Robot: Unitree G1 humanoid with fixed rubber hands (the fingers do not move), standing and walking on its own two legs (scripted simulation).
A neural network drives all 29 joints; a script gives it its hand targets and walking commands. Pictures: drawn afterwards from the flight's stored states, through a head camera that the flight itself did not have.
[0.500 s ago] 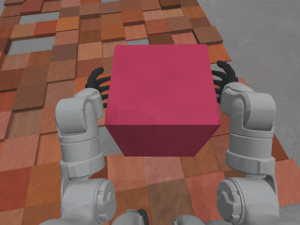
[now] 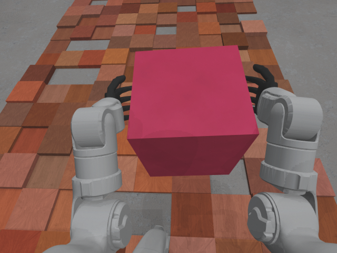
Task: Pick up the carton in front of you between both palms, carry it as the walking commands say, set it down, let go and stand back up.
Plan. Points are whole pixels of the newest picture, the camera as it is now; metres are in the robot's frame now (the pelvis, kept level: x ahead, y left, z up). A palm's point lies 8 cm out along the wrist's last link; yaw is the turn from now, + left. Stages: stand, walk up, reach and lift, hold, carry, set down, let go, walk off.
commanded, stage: carry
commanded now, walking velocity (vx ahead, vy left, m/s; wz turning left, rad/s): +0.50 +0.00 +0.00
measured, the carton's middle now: (187, 120) +0.41 +0.04 +0.07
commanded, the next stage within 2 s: none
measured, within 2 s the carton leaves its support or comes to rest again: neither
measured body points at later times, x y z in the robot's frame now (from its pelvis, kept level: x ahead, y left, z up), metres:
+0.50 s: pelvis +0.34 +0.09 -0.02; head +0.40 +0.09 +0.42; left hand +0.73 +0.20 +0.08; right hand +0.71 -0.10 +0.08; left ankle +0.23 +0.12 -0.76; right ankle +0.49 -0.03 -0.72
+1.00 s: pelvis +0.65 +0.16 -0.03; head +0.70 +0.18 +0.41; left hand +1.03 +0.34 +0.11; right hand +1.05 +0.03 +0.11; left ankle +0.72 +0.27 -0.74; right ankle +0.54 +0.03 -0.70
